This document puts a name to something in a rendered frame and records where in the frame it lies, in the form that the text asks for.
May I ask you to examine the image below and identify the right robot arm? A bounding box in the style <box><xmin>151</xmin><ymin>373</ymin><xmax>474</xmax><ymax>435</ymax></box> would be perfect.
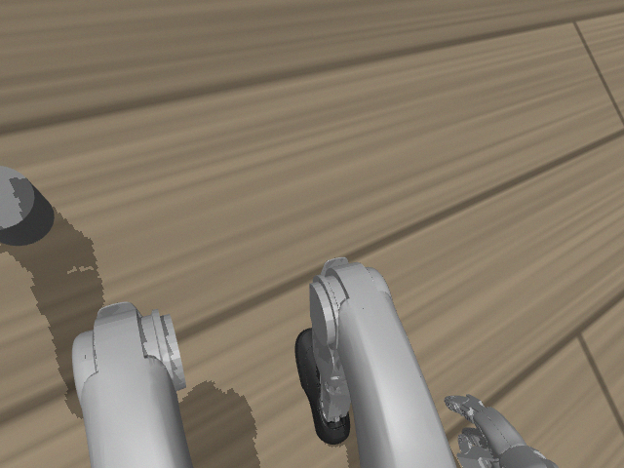
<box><xmin>499</xmin><ymin>446</ymin><xmax>559</xmax><ymax>468</ymax></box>

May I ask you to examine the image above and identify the mug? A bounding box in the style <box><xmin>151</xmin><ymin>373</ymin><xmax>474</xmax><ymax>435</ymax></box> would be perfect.
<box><xmin>0</xmin><ymin>166</ymin><xmax>55</xmax><ymax>246</ymax></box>

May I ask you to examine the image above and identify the right robot foot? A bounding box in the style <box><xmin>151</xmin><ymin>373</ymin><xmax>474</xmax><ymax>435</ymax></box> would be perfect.
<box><xmin>294</xmin><ymin>328</ymin><xmax>350</xmax><ymax>445</ymax></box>

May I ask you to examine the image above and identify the right robot hand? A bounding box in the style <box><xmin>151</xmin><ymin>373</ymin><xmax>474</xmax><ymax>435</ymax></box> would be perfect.
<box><xmin>445</xmin><ymin>394</ymin><xmax>527</xmax><ymax>468</ymax></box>

